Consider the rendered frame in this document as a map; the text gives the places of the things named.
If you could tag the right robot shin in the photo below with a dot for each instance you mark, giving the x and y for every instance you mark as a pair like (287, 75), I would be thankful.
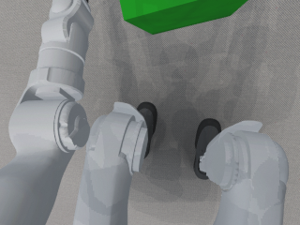
(205, 164)

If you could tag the left robot upper arm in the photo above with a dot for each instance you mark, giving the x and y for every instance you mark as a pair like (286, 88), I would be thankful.
(45, 133)

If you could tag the left robot forearm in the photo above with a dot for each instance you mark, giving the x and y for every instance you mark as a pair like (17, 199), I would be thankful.
(61, 56)

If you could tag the left robot shin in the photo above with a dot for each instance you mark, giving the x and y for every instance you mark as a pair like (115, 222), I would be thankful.
(118, 107)

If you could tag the carton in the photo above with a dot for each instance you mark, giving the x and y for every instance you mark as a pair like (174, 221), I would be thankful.
(158, 16)

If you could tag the robot shin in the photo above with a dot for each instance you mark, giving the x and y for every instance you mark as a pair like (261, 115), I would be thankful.
(205, 164)
(118, 107)

